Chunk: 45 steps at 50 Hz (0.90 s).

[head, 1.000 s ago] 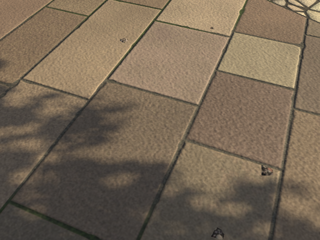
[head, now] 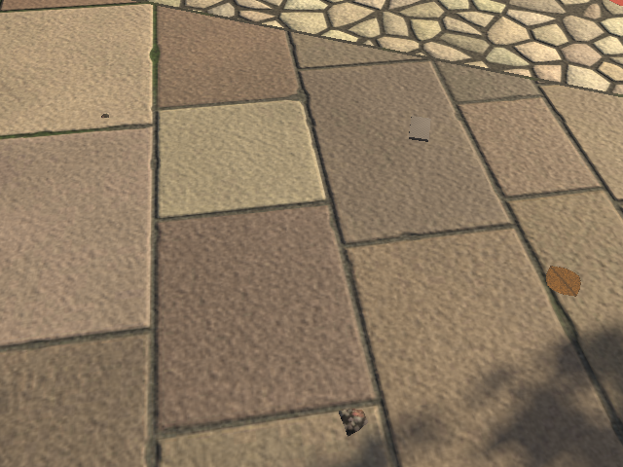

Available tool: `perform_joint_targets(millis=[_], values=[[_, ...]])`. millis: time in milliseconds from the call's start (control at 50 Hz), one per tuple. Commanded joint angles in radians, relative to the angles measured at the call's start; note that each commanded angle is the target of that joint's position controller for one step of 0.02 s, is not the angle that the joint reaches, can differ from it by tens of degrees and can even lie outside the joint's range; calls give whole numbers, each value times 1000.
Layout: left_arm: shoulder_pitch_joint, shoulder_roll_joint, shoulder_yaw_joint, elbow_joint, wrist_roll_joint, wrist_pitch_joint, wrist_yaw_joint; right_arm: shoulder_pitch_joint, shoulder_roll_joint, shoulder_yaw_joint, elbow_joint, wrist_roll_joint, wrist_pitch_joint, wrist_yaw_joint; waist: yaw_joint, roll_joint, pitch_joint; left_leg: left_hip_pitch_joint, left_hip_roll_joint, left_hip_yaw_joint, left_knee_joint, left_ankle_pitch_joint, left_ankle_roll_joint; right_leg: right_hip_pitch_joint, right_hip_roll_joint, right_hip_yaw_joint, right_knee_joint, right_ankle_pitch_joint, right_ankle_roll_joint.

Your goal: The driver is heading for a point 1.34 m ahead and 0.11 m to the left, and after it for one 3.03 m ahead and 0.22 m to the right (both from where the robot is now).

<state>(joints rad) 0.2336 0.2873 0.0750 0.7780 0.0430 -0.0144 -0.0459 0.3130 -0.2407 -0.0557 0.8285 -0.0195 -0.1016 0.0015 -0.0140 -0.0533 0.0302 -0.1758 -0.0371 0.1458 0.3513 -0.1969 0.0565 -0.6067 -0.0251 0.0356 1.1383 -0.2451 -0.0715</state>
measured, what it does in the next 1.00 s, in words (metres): walks ahead, turning left: right foot, then left foot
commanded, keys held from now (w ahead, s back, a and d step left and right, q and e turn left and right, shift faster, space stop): w+e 0.04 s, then w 0.18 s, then w+q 0.78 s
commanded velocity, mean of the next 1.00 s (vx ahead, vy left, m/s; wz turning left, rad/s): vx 0.50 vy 0.00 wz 0.17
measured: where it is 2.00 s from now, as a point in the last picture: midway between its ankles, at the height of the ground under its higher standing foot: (275, 247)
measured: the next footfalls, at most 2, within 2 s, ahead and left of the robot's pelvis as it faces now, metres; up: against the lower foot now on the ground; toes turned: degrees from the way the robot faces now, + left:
right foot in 0.28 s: +0.30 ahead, -0.13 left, +0.00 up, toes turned -9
left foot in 0.82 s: +0.59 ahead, +0.05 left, +0.00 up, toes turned +14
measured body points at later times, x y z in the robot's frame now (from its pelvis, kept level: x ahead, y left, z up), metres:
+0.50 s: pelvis +0.27 -0.06 +0.00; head +0.29 -0.07 +0.45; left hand +0.34 +0.19 -0.13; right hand +0.30 -0.32 -0.14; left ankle +0.28 +0.09 -0.66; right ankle +0.26 -0.13 -0.74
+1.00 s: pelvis +0.53 +0.00 -0.01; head +0.56 +0.02 +0.44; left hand +0.58 +0.27 -0.13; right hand +0.67 -0.25 -0.13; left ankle +0.55 +0.04 -0.74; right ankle +0.55 -0.17 -0.65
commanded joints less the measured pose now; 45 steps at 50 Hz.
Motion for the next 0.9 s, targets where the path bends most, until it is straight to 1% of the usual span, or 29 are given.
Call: perform_joint_targets(millis=[20, 100, 160, 200, 240, 260, 280, 300, 320, 340, 360, 380, 400, 420, 440, 480, 540, 580, 620, 680, 700, 740, 780, 800, 820, 840, 860, 880, 900], values=[[-20, 2, -8, -73, 1, 2, -17, 22, -75, -11, -34, 2, -24, 4, 21, 111, 8, 50, 296, -174, -208, 236, 120, -122, -49, 28, -35, 104, 11], [-162, -33, -32, -115, -6, -11, -29, 73, -80, -6, -2, 0, -20, 7, -8, 118, 33, 38, 247, -49, -203, 321, 92, -50, -26, -34, -302, 252, 9], [-251, -32, -42, -137, -5, -15, -32, 133, -111, -8, 31, 2, -11, 1, -34, 123, 56, 87, 271, -31, -209, 341, 92, 19, -9, -94, -451, 219, -6], [-278, -21, -41, -144, 1, -18, -25, 173, -126, -8, 62, 2, 3, -4, -39, 122, 63, 177, 297, -32, -169, 437, 95, 34, 9, -117, -516, 137, -29], [-233, -8, -37, -127, 10, -26, -12, 197, -144, -7, 91, 4, 19, -8, -9, 144, 24, 235, 302, -24, -34, 734, 90, 145, 58, -149, -574, 34, -62], [-123, 6, -28, -89, 15, -37, -5, 204, -151, -5, 104, 8, 28, -9, 44, 142, -37, 233, 288, -16, 107, 830, 82, 285, 87, -156, -635, 37, -84], [49, 42, -13, -27, 28, -51, 8, 198, -143, 1, 104, 16, 31, -9, 117, 121, -138, 124, 255, 2, 302, 736, 64, 536, 69, -125, -670, 84, -111], [210, 140, 13, 2, 54, -58, 27, 192, -71, 22, 49, 37, 26, 0, 168, -11, -290, -177, 189, 19, 630, 339, 34, 874, -206, 187, -683, -28, -181], [236, 195, 31, 9, 15, -48, 38, 238, -36, 25, 27, 49, 24, 5, 139, -175, -413, -435, 26, -35, 948, -347, 8, 1014, -451, 605, -801, 40, -275], [192, 164, 26, 6, -9, -44, 45, 139, -129, -6, 24, 30, 31, -5, 144, -16, -299, -508, 64, -173, 987, -275, 20, 906, -400, 484, -806, 141, -242], [125, 106, 9, 19, -14, -52, 45, 84, -98, -1, 10, 32, 26, -1, 104, -2, -163, -509, 102, -189, 938, -199, 26, 765, -350, 322, -832, 218, -206], [77, 51, -5, 25, -15, -61, 40, 86, -77, 1, 25, 29, 28, 1, 63, 23, -86, -465, 130, -185, 860, -152, 25, 642, -301, 220, -877, 254, -151], [48, 18, -15, 32, -19, -70, 42, 93, -68, -3, 36, 10, 42, 4, 31, 0, -44, -425, 142, -187, 815, -129, 17, 561, -261, 149, -909, 261, -114], [34, 0, -20, 36, -22, -76, 44, 142, -43, 0, 59, -4, 58, 12, 6, -14, -32, -376, 144, -182, 802, -104, 8, 503, -240, 93, -941, 246, -95], [49, -9, -23, 46, -20, -88, 42, 145, -33, -3, 66, -10, 70, 18, -1, -16, -19, -360, 137, -179, 805, -91, 7, 475, -231, 62, -949, 321, -92], [63, 12, -15, 66, -30, -103, 45, 100, -22, -7, 49, -12, 83, 31, -17, -16, 3, -417, 142, -173, 788, -29, -3, 475, -224, 0, -989, 329, -96], [107, 7, -17, 94, -26, -108, 51, -15, -19, -10, 11, -9, 87, 39, -6, -12, 39, -510, 148, -162, 716, 92, -11, 497, -206, -91, -1005, 370, -87], [121, 2, -20, 108, -25, -108, 53, -87, -9, -3, -15, -8, 84, 44, 2, -11, 58, -515, 141, -140, 602, 171, -11, 500, -188, -146, -1003, 384, -78], [139, 16, -20, 120, -26, -108, 57, -163, 1, 7, -41, -10, 81, 51, 19, -14, 72, -486, 128, -102, 475, 230, -2, 512, -189, -186, -1001, 405, -72], [196, 43, -16, 150, -23, -101, 68, -255, -7, 13, -80, -15, 80, 60, 45, -6, 91, -470, 110, -45, 355, 207, 30, 600, -222, -220, -981, 476, -68], [208, 50, -15, 159, -22, -96, 72, -268, -12, 12, -89, -17, 79, 61, 46, -5, 92, -463, 100, -31, 330, 174, 45, 639, -231, -232, -956, 532, -63], [205, 72, -11, 167, -18, -86, 79, -251, -25, 6, -92, -18, 79, 57, 26, -16, 65, -397, 50, 8, 298, 84, 82, 699, -239, -266, -855, 793, -50], [189, 107, -2, 168, -13, -70, 85, -145, -52, -9, -67, -19, 79, 48, -26, -39, -10, -264, -22, 39, 286, -32, 128, 729, -242, -289, -644, 1036, -43], [183, 124, 3, 162, -14, -60, 84, -39, -76, -23, -36, -21, 72, 43, -72, -33, -77, -129, -55, 28, 239, -55, 155, 691, -238, -292, -463, 999, -37], [165, 125, 3, 144, -16, -56, 79, 115, -134, -49, 10, -31, 65, 31, -149, 29, -161, 108, -15, -78, 162, -68, 200, 530, -211, -299, -195, 775, -8], [215, 7, -22, 80, -35, -62, 59, 142, -264, -85, 6, -34, 67, 15, -98, 262, -264, 438, 299, -565, 125, -92, 349, 102, -53, -287, 204, -2, 49], [119, 65, -10, 37, -29, -77, 49, 147, -278, -87, -8, 1, 77, 17, -114, 195, -328, 500, 387, -929, -52, -90, 409, -93, 69, -61, 354, -290, 63], [13, 64, -12, 7, -30, -90, 44, 97, -257, -81, 3, 8, 83, 8, -102, 117, -171, 399, 361, -757, -80, -57, 361, -187, -8, 4, 325, -176, 52], [16, 59, -17, 7, -34, -101, 44, 45, -200, -67, 2, 13, 80, 4, -57, 55, -75, 250, 332, -641, -93, 49, 313, -146, -49, -7, 224, -84, 51]])
Velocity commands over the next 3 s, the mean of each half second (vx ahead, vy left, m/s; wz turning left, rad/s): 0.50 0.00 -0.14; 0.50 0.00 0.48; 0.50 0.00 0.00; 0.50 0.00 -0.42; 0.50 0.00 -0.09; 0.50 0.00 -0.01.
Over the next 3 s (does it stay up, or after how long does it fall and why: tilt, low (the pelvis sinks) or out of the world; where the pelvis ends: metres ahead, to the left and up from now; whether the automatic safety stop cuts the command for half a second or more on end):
stays up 1.63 0.08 -0.02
